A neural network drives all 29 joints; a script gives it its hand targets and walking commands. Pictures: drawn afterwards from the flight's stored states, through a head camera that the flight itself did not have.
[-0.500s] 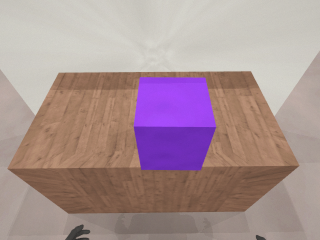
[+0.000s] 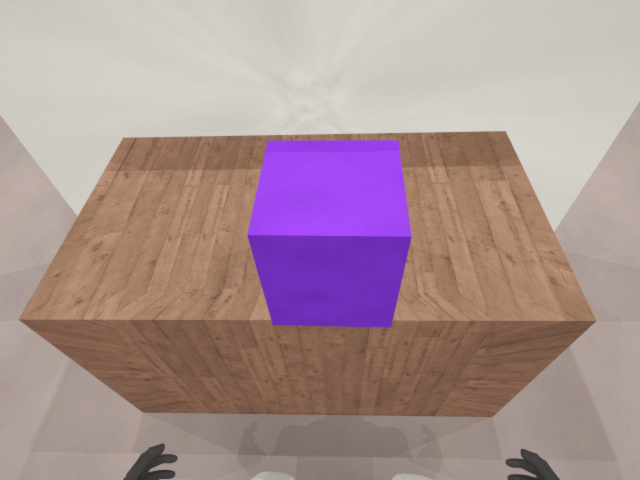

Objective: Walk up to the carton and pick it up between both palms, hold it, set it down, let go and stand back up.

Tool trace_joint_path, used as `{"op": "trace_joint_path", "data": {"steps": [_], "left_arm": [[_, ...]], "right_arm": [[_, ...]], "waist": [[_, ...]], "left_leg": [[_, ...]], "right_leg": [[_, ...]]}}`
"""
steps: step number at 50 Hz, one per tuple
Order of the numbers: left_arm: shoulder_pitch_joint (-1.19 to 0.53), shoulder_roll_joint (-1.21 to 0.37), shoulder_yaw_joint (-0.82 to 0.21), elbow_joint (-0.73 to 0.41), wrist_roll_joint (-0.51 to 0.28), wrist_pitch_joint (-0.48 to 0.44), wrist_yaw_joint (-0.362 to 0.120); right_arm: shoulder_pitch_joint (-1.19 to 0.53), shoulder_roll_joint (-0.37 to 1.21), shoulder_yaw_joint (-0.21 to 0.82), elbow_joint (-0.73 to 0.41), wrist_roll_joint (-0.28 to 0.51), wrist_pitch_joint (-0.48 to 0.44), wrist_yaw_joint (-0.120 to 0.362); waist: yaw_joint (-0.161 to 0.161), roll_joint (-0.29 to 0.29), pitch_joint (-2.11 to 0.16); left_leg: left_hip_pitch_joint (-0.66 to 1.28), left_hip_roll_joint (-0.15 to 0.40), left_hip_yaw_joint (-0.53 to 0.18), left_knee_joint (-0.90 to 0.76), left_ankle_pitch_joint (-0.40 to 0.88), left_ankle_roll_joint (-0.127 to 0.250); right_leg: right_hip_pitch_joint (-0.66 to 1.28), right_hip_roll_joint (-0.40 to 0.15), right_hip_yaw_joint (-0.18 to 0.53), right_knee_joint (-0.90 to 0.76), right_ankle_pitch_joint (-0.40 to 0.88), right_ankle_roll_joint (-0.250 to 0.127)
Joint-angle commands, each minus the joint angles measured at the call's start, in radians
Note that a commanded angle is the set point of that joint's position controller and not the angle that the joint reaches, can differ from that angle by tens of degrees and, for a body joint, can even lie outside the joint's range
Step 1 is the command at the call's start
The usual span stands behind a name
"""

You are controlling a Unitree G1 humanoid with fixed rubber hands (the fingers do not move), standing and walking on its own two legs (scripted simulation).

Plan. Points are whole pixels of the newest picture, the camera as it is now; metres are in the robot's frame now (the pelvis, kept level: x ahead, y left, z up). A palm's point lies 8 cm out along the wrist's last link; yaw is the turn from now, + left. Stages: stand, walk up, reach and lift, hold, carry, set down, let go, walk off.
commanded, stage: stand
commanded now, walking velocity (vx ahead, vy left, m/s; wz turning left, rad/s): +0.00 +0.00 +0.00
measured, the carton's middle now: (331, 237) +0.48 +0.01 -0.03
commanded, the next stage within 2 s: none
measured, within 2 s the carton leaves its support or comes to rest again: neither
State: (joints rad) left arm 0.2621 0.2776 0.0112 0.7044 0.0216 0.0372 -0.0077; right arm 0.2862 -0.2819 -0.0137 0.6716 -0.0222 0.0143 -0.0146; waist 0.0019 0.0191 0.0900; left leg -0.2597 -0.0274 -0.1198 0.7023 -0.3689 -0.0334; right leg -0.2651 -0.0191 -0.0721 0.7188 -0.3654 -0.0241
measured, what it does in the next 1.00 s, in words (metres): steps on the spot: left foot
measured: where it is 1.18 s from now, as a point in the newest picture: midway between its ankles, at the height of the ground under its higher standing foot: outside the picture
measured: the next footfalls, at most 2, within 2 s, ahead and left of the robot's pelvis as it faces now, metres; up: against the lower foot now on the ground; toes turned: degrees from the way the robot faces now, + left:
left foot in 0.38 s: +0.04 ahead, +0.15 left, +0.00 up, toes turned +5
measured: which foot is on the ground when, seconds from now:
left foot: down 0.00-0.02, up 0.04-0.36, down 0.38-1.00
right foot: down 0.00-1.00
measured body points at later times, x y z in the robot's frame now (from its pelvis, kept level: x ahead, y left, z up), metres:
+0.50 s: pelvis -0.02 +0.01 +0.01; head -0.01 +0.01 +0.46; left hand -0.02 +0.28 -0.12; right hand +0.08 -0.23 -0.12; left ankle +0.00 +0.14 -0.72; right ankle +0.01 -0.10 -0.71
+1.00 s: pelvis +0.02 +0.03 +0.01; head +0.02 +0.03 +0.46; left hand +0.09 +0.29 -0.11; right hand +0.12 -0.22 -0.11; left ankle +0.00 +0.14 -0.72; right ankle +0.01 -0.10 -0.72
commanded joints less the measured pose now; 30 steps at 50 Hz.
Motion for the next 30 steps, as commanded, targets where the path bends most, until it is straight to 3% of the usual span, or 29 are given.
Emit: {"op": "trace_joint_path", "data": {"steps": [1, 2, 3, 4, 5, 6, 8, 13, 15, 17, 19, 20, 21, 22, 23, 24, 26, 28, 30], "left_arm": [[0.037, 0.246, 0.066, -0.099, -0.002, -0.036, 0.005], [0.043, 0.212, 0.056, -0.097, 0.006, -0.034, 0.011], [0.013, 0.205, 0.046, -0.104, 0.011, -0.032, 0.020], [-0.006, 0.198, 0.040, -0.107, 0.012, -0.030, 0.027], [0.087, 0.183, 0.058, -0.096, 0.023, -0.049, 0.035], [0.094, 0.189, 0.059, -0.087, 0.030, -0.057, 0.040], [0.090, 0.184, 0.063, -0.086, 0.032, -0.066, 0.044], [0.139, 0.172, 0.071, -0.072, 0.029, -0.076, 0.047], [0.140, 0.175, 0.073, -0.066, 0.023, -0.071, 0.042], [0.120, 0.176, 0.072, -0.067, 0.014, -0.062, 0.035], [0.068, 0.163, 0.056, -0.079, -0.006, -0.052, 0.022], [0.083, 0.131, 0.044, -0.087, -0.018, -0.052, 0.014], [0.115, 0.077, 0.036, -0.100, -0.036, -0.048, 0.008], [0.158, 0.066, 0.041, -0.078, -0.027, -0.034, 0.010], [0.185, 0.090, 0.053, -0.060, -0.013, -0.030, 0.006], [0.204, 0.091, 0.052, -0.051, -0.015, -0.036, 0.001], [0.245, 0.092, 0.058, -0.038, -0.008, -0.059, 0.001], [0.227, 0.130, 0.065, -0.039, 0.003, -0.074, 0.008], [0.203, 0.150, 0.066, -0.033, -0.010, -0.074, 0.007]], "right_arm": [[-0.031, -0.117, -0.042, -0.116, -0.003, 0.010, -0.008], [-0.043, -0.115, -0.040, -0.104, -0.013, 0.020, -0.013], [-0.051, -0.115, -0.037, -0.112, -0.009, 0.023, -0.013], [-0.044, -0.115, -0.038, -0.103, -0.003, 0.022, -0.009], [0.024, -0.108, -0.051, -0.050, -0.017, 0.030, -0.005], [0.043, -0.123, -0.058, -0.033, -0.023, 0.034, -0.002], [0.023, -0.128, -0.067, -0.028, -0.028, 0.037, 0.007], [-0.035, -0.098, -0.069, -0.032, -0.022, 0.027, 0.025], [-0.029, -0.080, -0.067, -0.024, -0.020, 0.017, 0.028], [0.016, -0.071, -0.070, -0.006, -0.015, 0.002, 0.029], [0.106, -0.086, -0.077, 0.023, -0.015, -0.020, 0.027], [0.144, -0.117, -0.083, 0.035, -0.021, -0.028, 0.023], [0.093, -0.186, -0.100, 0.026, -0.014, -0.032, 0.015], [0.059, -0.220, -0.109, 0.043, 0.014, -0.025, 0.010], [0.000, -0.181, -0.092, 0.038, 0.015, -0.019, 0.007], [-0.027, -0.156, -0.079, 0.029, 0.015, -0.016, 0.003], [-0.066, -0.146, -0.063, 0.020, 0.016, -0.009, 0.005], [-0.041, -0.100, -0.050, 0.023, 0.022, -0.006, 0.018], [-0.014, -0.085, -0.044, 0.032, 0.013, -0.011, 0.020]], "waist": [[0.020, -0.188, -0.047], [0.039, -0.193, -0.016], [0.028, -0.174, 0.031], [0.019, -0.163, 0.075], [0.015, -0.109, 0.061], [0.016, -0.107, 0.058], [0.030, -0.134, 0.036], [0.053, -0.149, 0.015], [0.047, -0.168, 0.002], [0.020, -0.172, -0.013], [-0.048, -0.115, -0.037], [-0.063, -0.044, -0.068], [-0.036, 0.097, -0.039], [-0.025, 0.139, -0.022], [-0.009, 0.128, 0.019], [-0.005, 0.113, 0.051], [0.037, 0.121, 0.042], [0.023, 0.071, 0.042], [-0.004, 0.012, 0.052]], "left_leg": [[-0.113, -0.029, 0.060, 0.236, -0.144, 0.011], [-0.151, -0.011, 0.032, 0.354, -0.278, 0.003], [-0.186, 0.012, 0.015, 0.385, -0.249, 0.001], [-0.203, 0.019, 0.013, 0.384, -0.232, 0.004], [-0.256, 0.041, -0.044, 0.363, -0.173, 0.005], [-0.279, 0.050, -0.034, 0.349, -0.131, 0.000], [-0.305, 0.057, -0.017, 0.324, -0.102, -0.010], [-0.282, 0.091, 0.046, 0.166, -0.132, -0.011], [-0.212, 0.093, 0.080, 0.071, -0.141, 0.001], [-0.075, 0.077, 0.116, -0.046, -0.058, 0.022], [0.162, 0.060, 0.122, -0.249, 0.190, 0.057], [0.252, 0.096, 0.038, -0.265, 0.208, 0.081], [0.148, 0.215, -0.169, -0.365, -0.100, 0.137], [-0.065, 0.303, -0.271, -0.447, -0.341, 0.232], [-0.121, 0.305, -0.255, -0.468, -0.391, 0.248], [-0.133, 0.276, -0.196, -0.457, -0.309, 0.228], [-0.192, 0.212, -0.085, -0.399, -0.219, 0.149], [-0.171, 0.134, 0.002, -0.313, -0.176, 0.091], [-0.059, 0.100, 0.041, -0.247, -0.017, 0.076]], "right_leg": [[0.004, -0.346, 0.390, -0.342, 0.434, -0.221], [-0.025, -0.387, 0.443, -0.397, 0.333, -0.263], [-0.072, -0.390, 0.450, -0.426, 0.260, -0.265], [-0.096, -0.369, 0.420, -0.443, 0.236, -0.250], [-0.010, -0.368, 0.438, -0.475, 0.064, -0.181], [0.033, -0.342, 0.424, -0.479, -0.032, -0.141], [0.100, -0.330, 0.423, -0.489, -0.116, -0.131], [0.145, -0.318, 0.343, -0.479, -0.064, -0.158], [0.109, -0.297, 0.296, -0.457, -0.046, -0.167], [0.011, -0.267, 0.230, -0.419, -0.024, -0.154], [-0.159, -0.213, 0.138, -0.328, -0.024, -0.090], [-0.238, -0.174, 0.091, -0.254, -0.057, -0.050], [-0.257, -0.059, -0.008, -0.161, -0.164, 0.006], [-0.081, -0.001, 0.003, -0.022, -0.160, 0.018], [-0.051, -0.007, 0.029, 0.003, -0.134, 0.015], [-0.048, -0.008, 0.034, -0.063, -0.088, 0.014], [0.055, -0.030, 0.071, -0.220, 0.032, -0.003], [0.023, -0.072, 0.168, -0.306, -0.069, -0.023], [-0.069, -0.113, 0.224, -0.350, -0.072, -0.043]]}}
